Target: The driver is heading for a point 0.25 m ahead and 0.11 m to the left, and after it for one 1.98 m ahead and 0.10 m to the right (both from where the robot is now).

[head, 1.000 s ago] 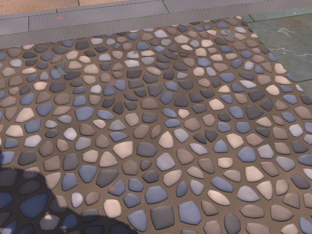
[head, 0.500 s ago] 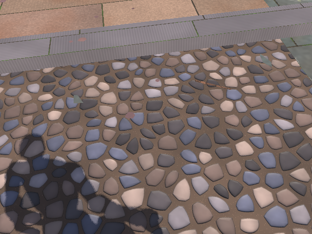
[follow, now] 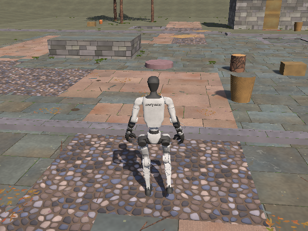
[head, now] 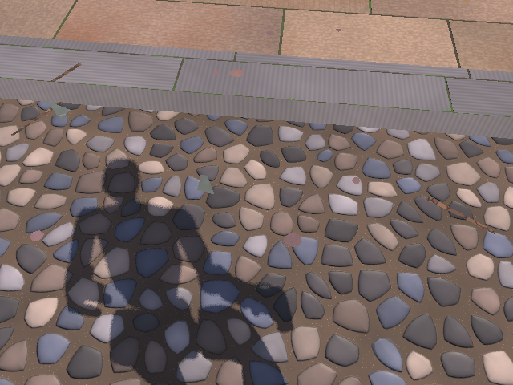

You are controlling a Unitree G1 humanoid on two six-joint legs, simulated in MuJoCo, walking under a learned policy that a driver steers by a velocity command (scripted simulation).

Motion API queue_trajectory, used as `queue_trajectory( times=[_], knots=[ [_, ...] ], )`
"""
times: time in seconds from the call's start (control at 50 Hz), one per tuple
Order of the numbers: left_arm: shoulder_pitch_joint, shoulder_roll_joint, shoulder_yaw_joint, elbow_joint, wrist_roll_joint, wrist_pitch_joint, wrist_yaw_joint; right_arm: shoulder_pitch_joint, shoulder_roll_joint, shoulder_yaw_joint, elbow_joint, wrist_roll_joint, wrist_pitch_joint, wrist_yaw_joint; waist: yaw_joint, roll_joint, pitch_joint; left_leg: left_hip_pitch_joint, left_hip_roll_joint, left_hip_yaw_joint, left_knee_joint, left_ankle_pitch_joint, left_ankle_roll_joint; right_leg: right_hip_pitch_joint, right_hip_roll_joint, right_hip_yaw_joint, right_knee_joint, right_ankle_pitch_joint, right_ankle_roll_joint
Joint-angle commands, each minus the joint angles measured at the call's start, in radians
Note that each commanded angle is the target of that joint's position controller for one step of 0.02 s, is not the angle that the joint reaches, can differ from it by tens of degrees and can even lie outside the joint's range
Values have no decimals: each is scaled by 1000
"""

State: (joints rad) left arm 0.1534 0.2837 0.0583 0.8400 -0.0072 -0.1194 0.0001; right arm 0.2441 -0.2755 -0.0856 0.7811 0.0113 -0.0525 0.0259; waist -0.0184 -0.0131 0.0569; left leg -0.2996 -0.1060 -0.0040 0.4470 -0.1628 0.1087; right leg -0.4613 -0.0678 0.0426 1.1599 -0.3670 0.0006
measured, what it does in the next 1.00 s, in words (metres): walks ahead, turning left: right foot, then left foot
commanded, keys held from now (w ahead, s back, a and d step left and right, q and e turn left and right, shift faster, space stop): w+q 0.62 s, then w+e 0.38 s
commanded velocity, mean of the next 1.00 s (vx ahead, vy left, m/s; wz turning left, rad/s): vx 0.50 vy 0.00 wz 0.36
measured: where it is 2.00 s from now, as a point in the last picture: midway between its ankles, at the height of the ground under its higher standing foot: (206, 200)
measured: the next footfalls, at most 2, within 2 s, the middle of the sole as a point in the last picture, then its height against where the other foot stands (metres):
right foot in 0.32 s outside the picture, level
left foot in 0.82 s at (174, 354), level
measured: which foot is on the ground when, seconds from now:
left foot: down 0.00-0.32, up 0.34-0.80, down 0.82-1.00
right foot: up 0.00-0.30, down 0.32-0.84, up 0.86-1.00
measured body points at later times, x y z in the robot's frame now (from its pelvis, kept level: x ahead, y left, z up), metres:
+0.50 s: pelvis +0.28 -0.05 +0.00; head +0.31 -0.05 +0.45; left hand +0.31 +0.25 -0.11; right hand +0.47 -0.29 -0.11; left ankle +0.22 +0.08 -0.65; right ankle +0.34 -0.15 -0.74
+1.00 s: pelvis +0.51 +0.11 +0.00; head +0.53 +0.13 +0.45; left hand +0.49 +0.40 -0.13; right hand +0.72 -0.11 -0.09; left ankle +0.50 +0.21 -0.74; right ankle +0.55 -0.06 -0.65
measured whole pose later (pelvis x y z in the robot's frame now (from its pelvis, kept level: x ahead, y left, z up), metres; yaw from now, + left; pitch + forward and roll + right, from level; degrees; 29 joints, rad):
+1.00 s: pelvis +0.51 +0.11 +0.00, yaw +19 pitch +1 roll +0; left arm 0.25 0.32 0.07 0.88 -0.04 -0.05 -0.01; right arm 0.23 -0.25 -0.06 0.73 -0.01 -0.07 0.02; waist 0.00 -0.05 0.04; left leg -0.25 0.01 0.11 0.42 -0.19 0.04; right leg -0.53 -0.11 0.04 1.15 -0.32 0.00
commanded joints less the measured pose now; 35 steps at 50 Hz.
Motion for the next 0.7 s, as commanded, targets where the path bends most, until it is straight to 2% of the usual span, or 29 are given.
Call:
queue_trajectory(
  times=[0.02,0.06,0.12,0.16,0.2,0.26,0.28,0.3,0.32,0.34,0.36,0.38,0.4,0.42,0.44,0.48,0.54,0.62,0.66,0.7],
  knots=[
    [19,102,30,-64,19,7,4,-19,-132,-28,-82,1,-21,-17,39,29,-91,129,274,-332,-229,260,206,-135,-47,26,-124,63,35],
    [-53,78,21,-92,23,16,8,10,-165,-37,-78,3,-19,-32,21,38,-62,74,244,-280,-240,270,188,-139,-28,7,-266,176,64],
    [-163,51,8,-124,18,12,0,47,-169,-39,-72,8,-9,-43,-25,75,-47,20,182,-226,-224,171,129,-64,23,-4,-508,397,70],
    [-216,57,8,-146,6,8,-7,84,-170,-40,-61,9,-4,-42,-51,90,-47,21,189,-252,-212,108,109,-20,50,-4,-588,472,68],
    [-239,79,13,-163,-1,3,-13,109,-160,-38,-50,15,1,-43,-56,101,-48,77,211,-304,-165,65,99,-16,56,22,-640,452,56],
    [-207,120,27,-163,-3,-14,-22,109,-156,-38,-52,11,9,-50,-28,133,-58,162,246,-394,-67,67,83,23,59,39,-683,337,21],
    [-151,129,34,-148,-3,-20,-22,96,-149,-36,-58,10,12,-51,6,146,-72,163,236,-404,-23,94,70,92,64,25,-711,317,2],
    [-52,156,49,-124,6,-25,-17,87,-120,-25,-68,6,12,-50,55,139,-130,137,190,-378,81,142,42,243,48,25,-730,315,-29],
    [98,207,63,-108,23,-28,-10,86,-65,-3,-88,-6,9,-45,119,51,-263,23,128,-300,345,46,4,494,-106,166,-707,260,-91],
    [201,287,84,-72,31,-12,-11,229,-6,14,-116,23,-1,-44,63,-293,-394,-333,-9,-165,673,-393,-68,824,-335,629,-796,35,-257],
    [184,199,65,-82,5,-7,-17,230,-108,1,-95,33,-2,-47,78,-241,-346,-470,72,-187,820,-424,-79,809,-358,752,-854,-193,-253],
    [137,133,47,-99,2,0,-13,125,-170,-16,-105,28,3,-47,105,-141,-215,-508,108,-174,860,-332,-84,691,-313,596,-870,-183,-207],
    [84,115,38,-106,12,8,-11,68,-167,-18,-116,17,8,-49,91,-73,-142,-480,144,-139,849,-258,-90,568,-272,459,-881,-53,-178],
    [52,93,31,-100,17,13,-10,32,-155,-21,-129,6,9,-46,75,-62,-84,-458,171,-135,803,-210,-91,469,-235,363,-902,61,-172],
    [39,81,25,-95,24,12,-7,36,-136,-22,-135,11,13,-40,51,-88,-68,-412,199,-133,772,-179,-89,405,-209,287,-924,131,-162],
    [38,80,27,-80,16,6,-6,41,-94,-15,-143,21,24,-32,38,-104,-55,-385,220,-108,721,-162,-92,357,-189,186,-970,200,-170],
    [53,123,42,-60,12,0,-4,-10,-70,-6,-178,13,33,-29,39,-69,-39,-430,237,-99,615,-85,-108,363,-209,92,-1010,312,-198],
    [57,150,49,-50,9,10,0,-89,-58,3,-199,15,24,-8,62,-53,-27,-400,228,-54,407,119,-107,389,-179,-69,-1017,418,-172],
    [114,154,47,-25,0,17,-3,-164,-26,18,-217,8,15,1,93,-33,-8,-339,203,-24,289,155,-95,377,-169,-99,-1021,419,-170],
    [159,175,48,3,-17,28,-10,-222,-27,23,-239,9,9,9,100,-35,22,-322,185,3,211,124,-82,412,-188,-86,-1017,426,-178]
  ],
)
